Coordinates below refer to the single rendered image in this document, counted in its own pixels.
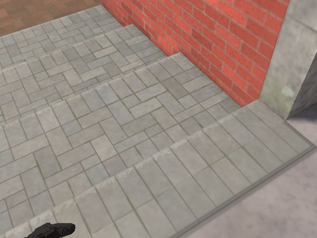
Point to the stairs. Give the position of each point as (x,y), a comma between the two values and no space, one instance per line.
(81,99)

